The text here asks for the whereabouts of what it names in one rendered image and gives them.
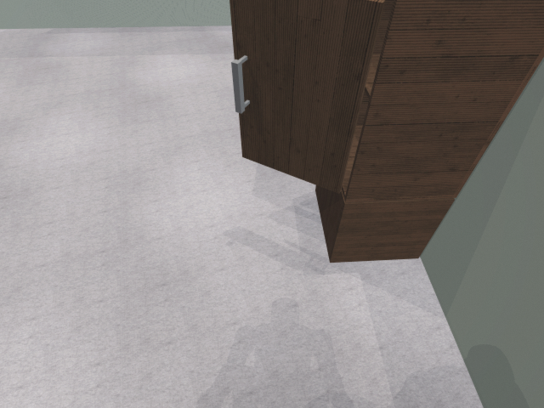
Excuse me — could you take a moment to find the cupboard door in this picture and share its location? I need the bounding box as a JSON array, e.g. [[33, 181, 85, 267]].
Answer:
[[229, 0, 385, 194]]

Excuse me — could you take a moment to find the handle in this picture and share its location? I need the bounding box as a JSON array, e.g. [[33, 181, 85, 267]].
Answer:
[[231, 55, 250, 113]]

